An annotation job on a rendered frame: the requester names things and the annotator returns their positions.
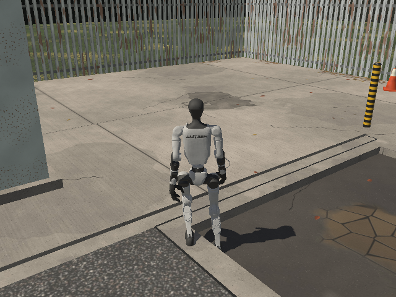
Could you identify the humanoid robot head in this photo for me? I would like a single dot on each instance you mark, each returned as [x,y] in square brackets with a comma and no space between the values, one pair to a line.
[196,107]

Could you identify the right robot hand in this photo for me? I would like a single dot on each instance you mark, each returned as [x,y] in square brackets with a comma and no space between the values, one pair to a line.
[222,176]

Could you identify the left robot thigh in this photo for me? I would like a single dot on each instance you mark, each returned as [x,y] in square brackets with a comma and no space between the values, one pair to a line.
[184,181]

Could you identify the robot left upper arm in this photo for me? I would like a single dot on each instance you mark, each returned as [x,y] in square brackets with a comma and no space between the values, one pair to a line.
[176,142]

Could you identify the left robot hand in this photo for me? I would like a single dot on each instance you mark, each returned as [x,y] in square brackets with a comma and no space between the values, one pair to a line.
[173,193]

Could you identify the robot right forearm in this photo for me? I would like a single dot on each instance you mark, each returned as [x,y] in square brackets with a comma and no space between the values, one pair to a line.
[221,164]

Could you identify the robot left forearm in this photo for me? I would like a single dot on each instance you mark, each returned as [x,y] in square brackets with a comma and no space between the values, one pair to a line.
[173,171]

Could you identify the robot right upper arm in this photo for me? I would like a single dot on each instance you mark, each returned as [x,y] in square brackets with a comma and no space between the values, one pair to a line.
[218,140]

